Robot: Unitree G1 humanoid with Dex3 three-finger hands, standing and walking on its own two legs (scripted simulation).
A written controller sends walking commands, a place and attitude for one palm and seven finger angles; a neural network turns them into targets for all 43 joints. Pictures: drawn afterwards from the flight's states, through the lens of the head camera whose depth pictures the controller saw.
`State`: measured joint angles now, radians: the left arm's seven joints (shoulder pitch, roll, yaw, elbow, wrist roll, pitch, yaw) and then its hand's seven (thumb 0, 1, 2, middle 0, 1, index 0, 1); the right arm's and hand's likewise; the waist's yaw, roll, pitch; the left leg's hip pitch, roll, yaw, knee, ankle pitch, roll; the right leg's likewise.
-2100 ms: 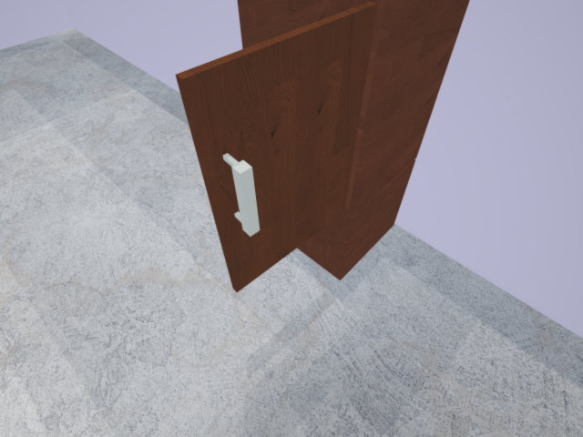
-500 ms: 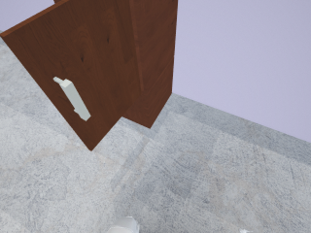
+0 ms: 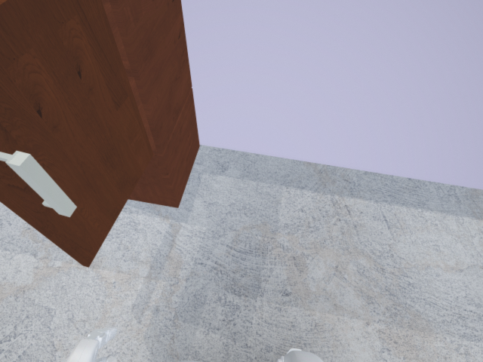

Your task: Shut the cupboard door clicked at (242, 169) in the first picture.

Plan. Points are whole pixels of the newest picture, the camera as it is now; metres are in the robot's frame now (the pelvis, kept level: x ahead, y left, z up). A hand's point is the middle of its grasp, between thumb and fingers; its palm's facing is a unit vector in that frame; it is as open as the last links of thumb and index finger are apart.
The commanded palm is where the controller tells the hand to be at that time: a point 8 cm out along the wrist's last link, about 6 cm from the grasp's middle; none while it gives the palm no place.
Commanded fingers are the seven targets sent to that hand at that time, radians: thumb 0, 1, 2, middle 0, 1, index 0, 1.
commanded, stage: walk to a spot facing it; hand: left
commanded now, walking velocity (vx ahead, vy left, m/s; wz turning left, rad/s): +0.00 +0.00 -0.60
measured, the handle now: (36, 185) +0.37 +0.41 +0.01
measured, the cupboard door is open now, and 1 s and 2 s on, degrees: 85 85 85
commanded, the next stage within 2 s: turn to face it in 1.68 s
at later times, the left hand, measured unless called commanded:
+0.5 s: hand (180, 310) +0.21 +0.14 -0.15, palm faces -0.37 -0.91 -0.17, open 7.4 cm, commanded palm none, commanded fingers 0.00 0.90 0.90 -0.20 -0.30 -0.20 -0.30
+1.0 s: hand (246, 243) +0.36 +0.02 -0.16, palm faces -0.62 -0.77 -0.14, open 7.4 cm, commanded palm none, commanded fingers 0.00 0.90 0.90 -0.20 -0.30 -0.20 -0.30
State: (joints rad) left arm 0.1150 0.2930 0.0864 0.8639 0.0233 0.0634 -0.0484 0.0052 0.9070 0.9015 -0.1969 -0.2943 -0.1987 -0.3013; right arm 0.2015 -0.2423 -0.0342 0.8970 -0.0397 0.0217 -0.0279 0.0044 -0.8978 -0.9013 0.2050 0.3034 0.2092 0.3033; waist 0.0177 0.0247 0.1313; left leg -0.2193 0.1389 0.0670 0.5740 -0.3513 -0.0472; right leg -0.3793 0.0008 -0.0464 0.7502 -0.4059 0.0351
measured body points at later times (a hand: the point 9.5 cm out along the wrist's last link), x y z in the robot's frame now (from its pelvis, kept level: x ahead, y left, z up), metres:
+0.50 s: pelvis +0.03 -0.01 +0.01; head +0.08 -0.01 +0.45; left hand +0.23 +0.19 -0.14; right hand -0.05 -0.26 -0.13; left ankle +0.05 +0.12 -0.73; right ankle -0.03 -0.14 -0.70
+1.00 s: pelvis +0.17 -0.07 +0.01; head +0.22 -0.09 +0.45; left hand +0.40 +0.06 -0.15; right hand +0.02 -0.27 -0.13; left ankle +0.20 +0.05 -0.73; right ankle +0.11 -0.20 -0.67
